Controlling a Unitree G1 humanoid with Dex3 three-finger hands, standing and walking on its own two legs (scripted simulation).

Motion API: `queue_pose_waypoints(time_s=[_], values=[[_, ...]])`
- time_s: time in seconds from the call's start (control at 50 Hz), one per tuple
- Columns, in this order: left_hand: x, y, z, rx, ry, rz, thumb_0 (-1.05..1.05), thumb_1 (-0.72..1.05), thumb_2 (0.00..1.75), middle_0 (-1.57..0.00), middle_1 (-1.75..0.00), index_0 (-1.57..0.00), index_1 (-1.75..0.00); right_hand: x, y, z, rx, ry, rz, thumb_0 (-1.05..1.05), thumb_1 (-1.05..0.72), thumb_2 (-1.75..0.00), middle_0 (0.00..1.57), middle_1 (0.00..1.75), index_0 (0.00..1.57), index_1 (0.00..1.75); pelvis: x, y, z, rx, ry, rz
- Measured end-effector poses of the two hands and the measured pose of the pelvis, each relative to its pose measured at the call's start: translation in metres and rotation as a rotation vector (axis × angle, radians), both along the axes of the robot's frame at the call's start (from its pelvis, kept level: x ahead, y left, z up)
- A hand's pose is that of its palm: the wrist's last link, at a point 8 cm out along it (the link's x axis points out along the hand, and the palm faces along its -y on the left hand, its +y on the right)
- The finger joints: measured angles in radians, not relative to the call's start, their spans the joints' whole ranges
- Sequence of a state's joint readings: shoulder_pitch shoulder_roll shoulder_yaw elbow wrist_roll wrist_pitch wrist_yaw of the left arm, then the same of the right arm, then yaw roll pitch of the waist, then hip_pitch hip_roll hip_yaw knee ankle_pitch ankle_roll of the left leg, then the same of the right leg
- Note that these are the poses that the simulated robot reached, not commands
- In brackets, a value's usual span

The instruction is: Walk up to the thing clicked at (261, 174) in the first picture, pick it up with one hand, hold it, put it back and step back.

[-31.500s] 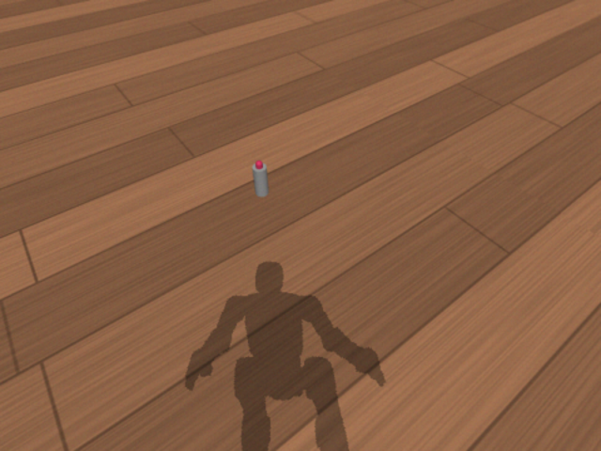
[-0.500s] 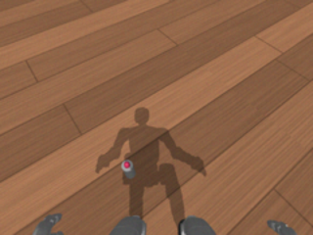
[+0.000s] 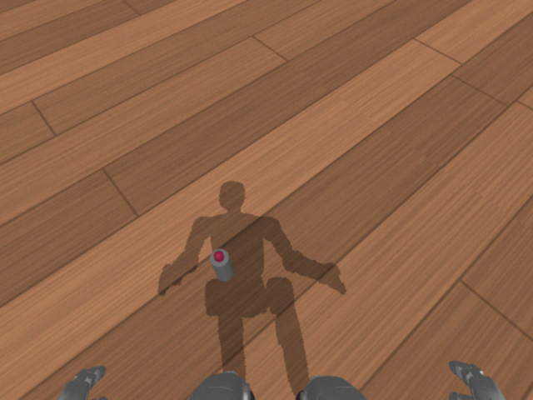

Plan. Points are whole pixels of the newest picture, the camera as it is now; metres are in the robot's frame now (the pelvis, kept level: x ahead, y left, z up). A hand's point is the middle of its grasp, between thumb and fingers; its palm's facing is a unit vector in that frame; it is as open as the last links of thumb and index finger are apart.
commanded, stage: step back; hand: left
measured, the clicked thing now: (221, 264) +0.54 +0.18 -0.66
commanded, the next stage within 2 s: none
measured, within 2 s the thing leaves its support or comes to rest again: neither
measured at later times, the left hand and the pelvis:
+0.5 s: hand out of the picture -0.01 +0.28 -0.14, palm faces +0.02 -0.94 -0.34, open 7.4 cm; pelvis -0.12 +0.02 +0.02, yaw +1 degrees
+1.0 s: hand out of the picture -0.18 +0.22 -0.11, palm faces -0.03 -0.90 -0.44, open 7.4 cm; pelvis -0.28 -0.05 +0.01, yaw -1 degrees
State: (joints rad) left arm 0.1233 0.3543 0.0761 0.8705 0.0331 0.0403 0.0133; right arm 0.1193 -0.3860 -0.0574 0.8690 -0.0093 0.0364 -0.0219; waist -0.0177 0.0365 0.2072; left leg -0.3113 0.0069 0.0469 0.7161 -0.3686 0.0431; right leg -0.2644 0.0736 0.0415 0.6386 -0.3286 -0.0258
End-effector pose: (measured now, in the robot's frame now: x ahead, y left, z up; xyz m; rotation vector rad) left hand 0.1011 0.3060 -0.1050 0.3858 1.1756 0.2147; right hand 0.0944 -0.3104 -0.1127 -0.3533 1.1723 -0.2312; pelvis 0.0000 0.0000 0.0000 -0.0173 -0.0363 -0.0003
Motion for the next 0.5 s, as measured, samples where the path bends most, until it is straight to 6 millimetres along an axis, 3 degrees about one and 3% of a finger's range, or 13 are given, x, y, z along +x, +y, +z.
queue_pose_waypoints(time_s=[0.1,0.2,0.34,0.4,0.5], values=[[-0.021,-0.007,0.015,-0.002,-0.030,-0.005,0.01,0.91,0.90,-0.20,-0.30,-0.21,-0.30,-0.006,0.007,0.004,0.040,-0.019,0.007,0.01,-0.90,-0.90,0.20,0.30,0.20,0.30,-0.019,-0.005,0.009,0.035,-0.004,-0.010],[-0.033,-0.005,0.024,-0.003,-0.078,-0.004,0.01,0.90,0.90,-0.20,-0.30,-0.21,-0.30,-0.024,0.009,0.013,0.025,-0.025,0.046,0.01,-0.90,-0.90,0.21,0.30,0.20,0.30,-0.042,0.000,0.015,0.049,0.020,0.000],[-0.055,0.013,0.005,-0.032,-0.145,-0.011,0.01,0.90,0.90,-0.20,-0.30,-0.21,-0.30,-0.071,0.014,0.013,-0.050,-0.001,0.069,0.01,-0.90,-0.90,0.20,0.30,0.20,0.30,-0.084,0.016,-0.001,0.032,0.001,0.044],[-0.077,0.018,-0.003,-0.049,-0.120,0.009,0.01,0.91,0.90,-0.20,-0.30,-0.20,-0.30,-0.098,0.022,0.022,-0.050,0.012,0.073,0.01,-0.90,-0.90,0.20,0.30,0.20,0.30,-0.100,0.018,0.002,0.041,-0.013,0.027],[-0.119,0.019,0.001,-0.068,-0.065,0.030,0.01,0.91,0.90,-0.20,-0.30,-0.20,-0.30,-0.131,0.020,0.041,-0.069,0.016,0.061,0.01,-0.90,-0.90,0.21,0.30,0.20,0.30,-0.121,0.016,0.015,-0.008,0.005,0.018]])
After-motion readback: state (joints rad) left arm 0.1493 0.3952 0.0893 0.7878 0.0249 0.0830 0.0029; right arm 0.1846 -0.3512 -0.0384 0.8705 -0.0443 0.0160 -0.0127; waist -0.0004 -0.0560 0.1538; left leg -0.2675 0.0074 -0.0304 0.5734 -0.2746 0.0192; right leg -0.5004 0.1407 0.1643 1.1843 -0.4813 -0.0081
